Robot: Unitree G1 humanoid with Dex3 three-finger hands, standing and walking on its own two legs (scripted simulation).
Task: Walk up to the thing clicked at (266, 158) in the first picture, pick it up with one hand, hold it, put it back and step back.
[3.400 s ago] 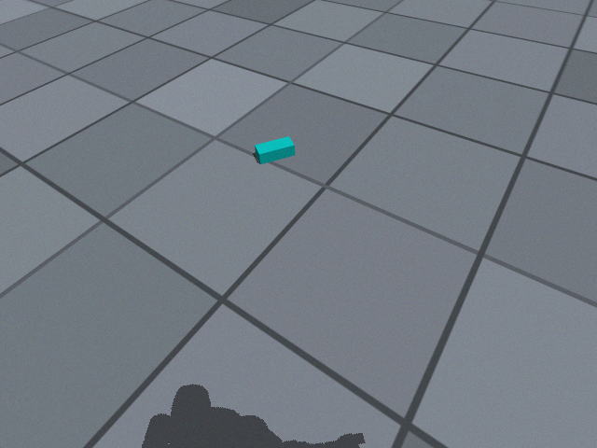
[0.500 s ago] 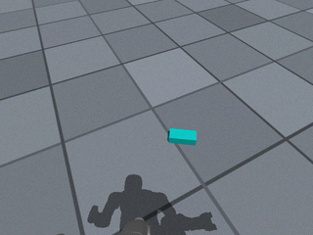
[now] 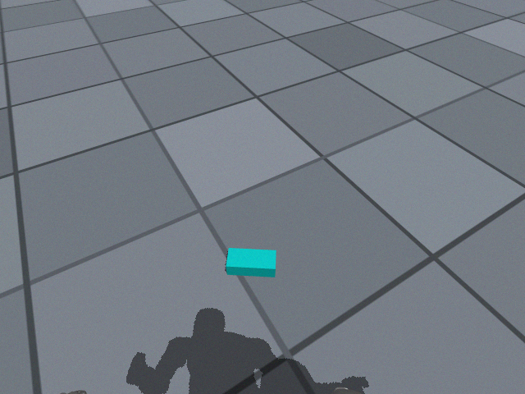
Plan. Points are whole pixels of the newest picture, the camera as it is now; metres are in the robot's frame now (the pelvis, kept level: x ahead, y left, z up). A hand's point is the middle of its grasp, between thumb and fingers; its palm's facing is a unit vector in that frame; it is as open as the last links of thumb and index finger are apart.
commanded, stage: walk up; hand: left
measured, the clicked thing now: (251, 262) +0.73 +0.09 -0.70
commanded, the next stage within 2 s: none
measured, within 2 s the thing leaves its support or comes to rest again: neither
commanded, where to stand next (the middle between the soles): +0.37 -0.26 m, yaw +6 degrees
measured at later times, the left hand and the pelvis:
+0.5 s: hand (199, 369) +0.19 +0.15 -0.13, palm faces -0.03 -0.95 -0.30, open 7.3 cm; pelvis +0.13 -0.13 +0.02, yaw +1 degrees
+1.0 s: hand (288, 334) +0.26 -0.01 -0.13, palm faces +0.06 -0.94 -0.34, open 7.4 cm; pelvis +0.27 -0.28 +0.02, yaw +4 degrees
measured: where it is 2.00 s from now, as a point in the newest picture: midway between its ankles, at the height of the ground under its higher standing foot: (362, 371)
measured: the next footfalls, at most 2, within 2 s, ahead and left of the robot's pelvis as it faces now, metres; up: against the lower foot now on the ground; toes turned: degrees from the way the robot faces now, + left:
left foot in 0.24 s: +0.19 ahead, +0.03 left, +0.00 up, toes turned +9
right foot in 0.62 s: +0.29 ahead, -0.37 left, +0.00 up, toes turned -3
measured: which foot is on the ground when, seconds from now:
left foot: up 0.00-0.22, down 0.24-0.62, up 0.64-0.98, down 1.00-1.00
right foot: down 0.00-0.26, up 0.28-0.60, down 0.62-1.00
